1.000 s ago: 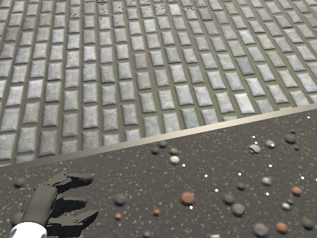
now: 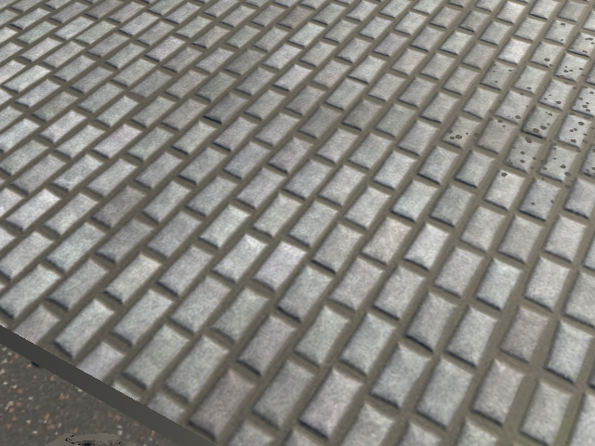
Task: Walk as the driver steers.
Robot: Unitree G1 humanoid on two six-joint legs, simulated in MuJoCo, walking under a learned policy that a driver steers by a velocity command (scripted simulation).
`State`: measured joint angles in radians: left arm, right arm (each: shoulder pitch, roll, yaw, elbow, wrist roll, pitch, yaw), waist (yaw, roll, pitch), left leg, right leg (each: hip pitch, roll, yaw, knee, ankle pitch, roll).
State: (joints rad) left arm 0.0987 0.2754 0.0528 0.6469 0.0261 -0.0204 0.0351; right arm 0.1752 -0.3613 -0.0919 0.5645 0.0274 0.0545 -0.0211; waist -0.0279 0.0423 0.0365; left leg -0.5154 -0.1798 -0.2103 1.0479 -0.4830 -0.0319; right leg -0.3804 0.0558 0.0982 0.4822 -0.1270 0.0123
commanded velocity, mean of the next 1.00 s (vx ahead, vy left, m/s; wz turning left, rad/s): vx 0.01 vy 0.00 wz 0.66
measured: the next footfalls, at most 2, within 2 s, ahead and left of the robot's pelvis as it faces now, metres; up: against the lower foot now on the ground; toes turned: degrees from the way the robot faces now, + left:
left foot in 0.34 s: -0.02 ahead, +0.14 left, +0.00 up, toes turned +31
right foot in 0.78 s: +0.13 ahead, -0.05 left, +0.00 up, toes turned +37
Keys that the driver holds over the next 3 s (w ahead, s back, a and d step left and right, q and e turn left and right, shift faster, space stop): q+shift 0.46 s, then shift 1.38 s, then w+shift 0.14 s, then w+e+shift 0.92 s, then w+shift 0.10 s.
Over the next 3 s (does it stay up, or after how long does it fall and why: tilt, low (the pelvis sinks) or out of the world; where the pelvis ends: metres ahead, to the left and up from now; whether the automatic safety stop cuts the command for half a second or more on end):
stays up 0.66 0.22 -0.01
